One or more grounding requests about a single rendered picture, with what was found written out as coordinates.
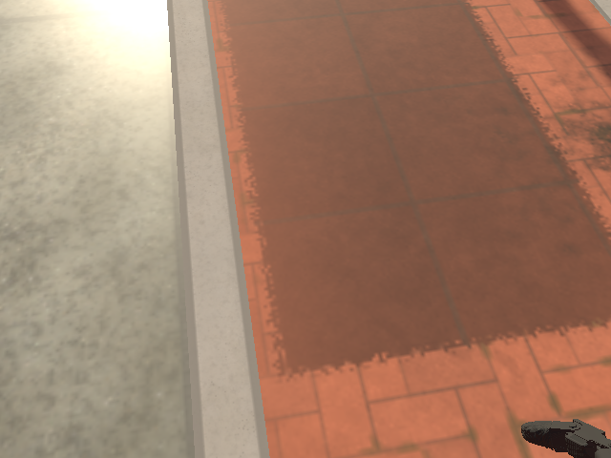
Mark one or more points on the robot right hand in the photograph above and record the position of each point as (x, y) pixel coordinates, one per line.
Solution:
(579, 439)

